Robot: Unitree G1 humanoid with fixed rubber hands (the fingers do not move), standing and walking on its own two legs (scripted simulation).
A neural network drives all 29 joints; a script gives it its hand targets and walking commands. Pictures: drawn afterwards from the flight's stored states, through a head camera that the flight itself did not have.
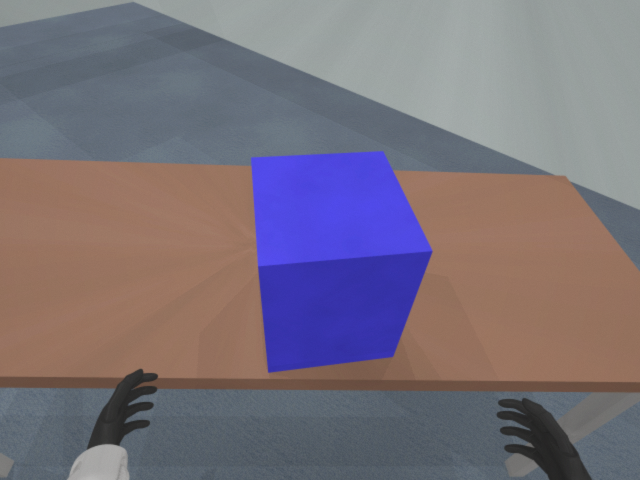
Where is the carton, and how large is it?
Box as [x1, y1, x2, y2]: [251, 151, 432, 372]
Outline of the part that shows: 382,151 251,157 258,270 268,372 388,357 393,355 432,251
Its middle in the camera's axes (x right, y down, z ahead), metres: +0.01 +0.04 +0.60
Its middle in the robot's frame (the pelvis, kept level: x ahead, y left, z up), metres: +0.44 -0.01 +0.03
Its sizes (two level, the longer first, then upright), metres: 0.210 0.200 0.250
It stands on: a table, 0.68 m high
